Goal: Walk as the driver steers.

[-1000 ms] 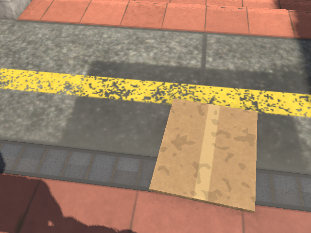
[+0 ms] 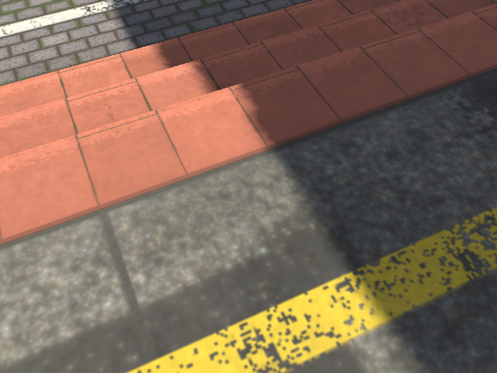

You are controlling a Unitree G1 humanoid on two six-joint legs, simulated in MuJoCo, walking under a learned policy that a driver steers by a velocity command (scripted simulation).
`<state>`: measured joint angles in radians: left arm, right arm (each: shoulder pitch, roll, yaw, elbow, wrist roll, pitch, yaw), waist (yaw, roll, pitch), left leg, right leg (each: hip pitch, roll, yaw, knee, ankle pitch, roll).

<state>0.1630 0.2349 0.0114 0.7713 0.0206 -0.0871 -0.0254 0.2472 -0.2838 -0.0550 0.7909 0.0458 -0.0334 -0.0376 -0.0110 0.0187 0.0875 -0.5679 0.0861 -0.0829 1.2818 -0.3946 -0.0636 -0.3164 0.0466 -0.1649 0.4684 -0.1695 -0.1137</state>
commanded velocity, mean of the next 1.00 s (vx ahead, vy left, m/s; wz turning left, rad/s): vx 0.06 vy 0.00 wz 0.88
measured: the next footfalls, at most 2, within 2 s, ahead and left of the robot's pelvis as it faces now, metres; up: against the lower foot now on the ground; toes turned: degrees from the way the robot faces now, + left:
left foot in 0.28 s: +0.21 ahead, +0.16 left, +0.00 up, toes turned +18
right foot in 0.76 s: +0.31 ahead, -0.01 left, +0.00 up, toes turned +50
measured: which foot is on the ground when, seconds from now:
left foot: up 0.00-0.26, down 0.28-0.78, up 0.80-1.00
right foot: down 0.00-0.28, up 0.30-0.74, down 0.76-1.00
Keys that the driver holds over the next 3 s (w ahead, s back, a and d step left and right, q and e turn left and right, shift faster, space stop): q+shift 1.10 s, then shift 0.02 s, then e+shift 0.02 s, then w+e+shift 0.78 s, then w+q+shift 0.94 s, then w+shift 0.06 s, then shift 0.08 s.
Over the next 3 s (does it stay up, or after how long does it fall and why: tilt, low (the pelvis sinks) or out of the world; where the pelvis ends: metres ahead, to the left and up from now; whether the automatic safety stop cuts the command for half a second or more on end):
stays up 1.14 1.10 -0.07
